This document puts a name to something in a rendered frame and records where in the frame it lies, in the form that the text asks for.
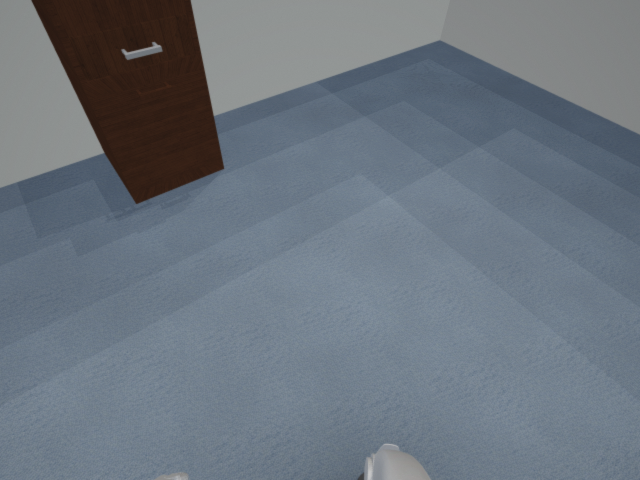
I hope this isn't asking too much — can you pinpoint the cabinet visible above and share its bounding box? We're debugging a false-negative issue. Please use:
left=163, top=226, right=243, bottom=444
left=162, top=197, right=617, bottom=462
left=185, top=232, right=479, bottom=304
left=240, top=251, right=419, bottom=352
left=31, top=0, right=224, bottom=204

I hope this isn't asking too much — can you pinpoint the right robot shin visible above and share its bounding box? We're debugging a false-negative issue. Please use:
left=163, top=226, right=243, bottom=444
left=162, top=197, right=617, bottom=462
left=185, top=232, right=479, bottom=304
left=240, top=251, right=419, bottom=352
left=377, top=444, right=399, bottom=452

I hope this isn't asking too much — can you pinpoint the right robot thigh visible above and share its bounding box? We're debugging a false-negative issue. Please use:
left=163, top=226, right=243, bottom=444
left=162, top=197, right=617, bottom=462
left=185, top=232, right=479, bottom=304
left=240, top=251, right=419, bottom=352
left=364, top=450, right=431, bottom=480

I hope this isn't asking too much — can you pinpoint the handle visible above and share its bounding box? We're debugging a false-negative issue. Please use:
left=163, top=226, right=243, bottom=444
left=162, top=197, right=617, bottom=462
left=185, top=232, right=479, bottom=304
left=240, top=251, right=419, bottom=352
left=138, top=85, right=173, bottom=100
left=121, top=42, right=162, bottom=60

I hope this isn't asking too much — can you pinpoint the drawer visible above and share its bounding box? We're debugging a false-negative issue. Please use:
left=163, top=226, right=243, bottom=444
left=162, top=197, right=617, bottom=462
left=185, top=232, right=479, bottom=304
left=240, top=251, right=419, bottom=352
left=68, top=13, right=195, bottom=81

